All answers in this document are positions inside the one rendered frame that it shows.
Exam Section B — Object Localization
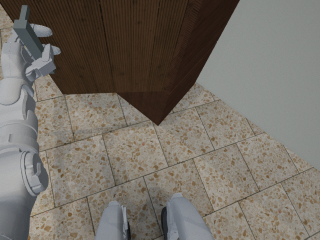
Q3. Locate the handle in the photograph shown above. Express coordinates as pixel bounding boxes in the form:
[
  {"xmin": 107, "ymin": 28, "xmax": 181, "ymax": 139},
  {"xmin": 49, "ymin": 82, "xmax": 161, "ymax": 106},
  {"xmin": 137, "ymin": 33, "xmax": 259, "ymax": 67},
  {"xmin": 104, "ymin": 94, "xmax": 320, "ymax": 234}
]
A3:
[{"xmin": 13, "ymin": 5, "xmax": 55, "ymax": 74}]

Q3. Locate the robot left upper arm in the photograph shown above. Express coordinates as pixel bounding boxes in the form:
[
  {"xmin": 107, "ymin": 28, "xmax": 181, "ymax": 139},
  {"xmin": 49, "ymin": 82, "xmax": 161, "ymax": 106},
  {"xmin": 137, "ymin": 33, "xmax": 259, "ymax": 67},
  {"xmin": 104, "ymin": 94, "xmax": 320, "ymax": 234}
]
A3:
[{"xmin": 0, "ymin": 151, "xmax": 49, "ymax": 240}]

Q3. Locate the cupboard door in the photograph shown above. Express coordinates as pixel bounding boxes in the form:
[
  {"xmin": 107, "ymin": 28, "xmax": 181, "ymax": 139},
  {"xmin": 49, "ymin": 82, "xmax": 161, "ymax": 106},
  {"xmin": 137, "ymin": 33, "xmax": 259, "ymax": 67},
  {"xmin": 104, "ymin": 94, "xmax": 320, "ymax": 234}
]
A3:
[{"xmin": 0, "ymin": 0, "xmax": 189, "ymax": 95}]

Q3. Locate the robot thigh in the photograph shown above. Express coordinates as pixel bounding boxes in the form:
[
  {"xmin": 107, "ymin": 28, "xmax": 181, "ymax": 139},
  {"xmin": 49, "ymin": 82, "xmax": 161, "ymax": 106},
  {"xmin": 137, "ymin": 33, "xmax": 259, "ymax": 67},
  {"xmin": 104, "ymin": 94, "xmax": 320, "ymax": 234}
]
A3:
[
  {"xmin": 94, "ymin": 205, "xmax": 128, "ymax": 240},
  {"xmin": 166, "ymin": 197, "xmax": 215, "ymax": 240}
]

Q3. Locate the left robot forearm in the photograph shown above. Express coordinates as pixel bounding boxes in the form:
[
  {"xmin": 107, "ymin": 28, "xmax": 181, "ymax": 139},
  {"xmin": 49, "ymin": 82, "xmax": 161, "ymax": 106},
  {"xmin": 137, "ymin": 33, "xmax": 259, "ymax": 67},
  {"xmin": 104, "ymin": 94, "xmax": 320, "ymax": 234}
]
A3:
[{"xmin": 0, "ymin": 77, "xmax": 40, "ymax": 158}]

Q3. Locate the robot left hand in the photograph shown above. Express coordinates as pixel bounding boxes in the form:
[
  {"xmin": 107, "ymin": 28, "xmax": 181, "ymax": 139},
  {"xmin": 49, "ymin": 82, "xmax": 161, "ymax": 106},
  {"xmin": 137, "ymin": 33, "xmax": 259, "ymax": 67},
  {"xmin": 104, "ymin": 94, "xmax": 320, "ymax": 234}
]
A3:
[{"xmin": 1, "ymin": 23, "xmax": 61, "ymax": 87}]

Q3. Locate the left robot thigh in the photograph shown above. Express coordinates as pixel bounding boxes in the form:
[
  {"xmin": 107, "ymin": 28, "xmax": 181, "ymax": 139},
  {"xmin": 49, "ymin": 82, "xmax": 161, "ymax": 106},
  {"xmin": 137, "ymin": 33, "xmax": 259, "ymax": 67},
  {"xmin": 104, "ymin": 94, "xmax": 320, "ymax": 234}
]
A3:
[{"xmin": 94, "ymin": 205, "xmax": 128, "ymax": 240}]

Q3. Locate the right robot thigh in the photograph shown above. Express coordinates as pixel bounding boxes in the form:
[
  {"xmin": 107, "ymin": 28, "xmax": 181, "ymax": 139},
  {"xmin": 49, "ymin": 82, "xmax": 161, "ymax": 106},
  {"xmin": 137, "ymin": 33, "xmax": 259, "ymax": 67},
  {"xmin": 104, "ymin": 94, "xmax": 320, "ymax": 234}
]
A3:
[{"xmin": 166, "ymin": 197, "xmax": 215, "ymax": 240}]

